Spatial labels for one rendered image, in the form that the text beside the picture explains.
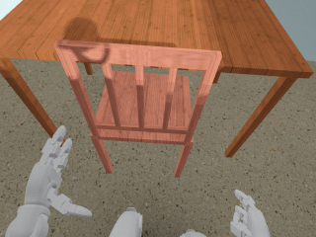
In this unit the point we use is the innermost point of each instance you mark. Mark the left robot forearm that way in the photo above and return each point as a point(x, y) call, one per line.
point(31, 221)

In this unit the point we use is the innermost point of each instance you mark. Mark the chair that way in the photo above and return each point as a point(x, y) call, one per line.
point(138, 106)

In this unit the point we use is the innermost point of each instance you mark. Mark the robot left thigh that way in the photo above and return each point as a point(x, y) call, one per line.
point(129, 224)

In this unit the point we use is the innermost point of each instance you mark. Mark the robot left shin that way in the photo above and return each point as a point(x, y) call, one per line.
point(131, 209)

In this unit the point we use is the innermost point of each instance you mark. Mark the robot left hand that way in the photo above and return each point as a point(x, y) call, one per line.
point(46, 173)

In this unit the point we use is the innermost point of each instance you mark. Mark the table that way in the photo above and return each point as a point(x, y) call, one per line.
point(251, 39)

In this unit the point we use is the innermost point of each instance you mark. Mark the robot right hand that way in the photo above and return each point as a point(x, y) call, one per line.
point(254, 223)

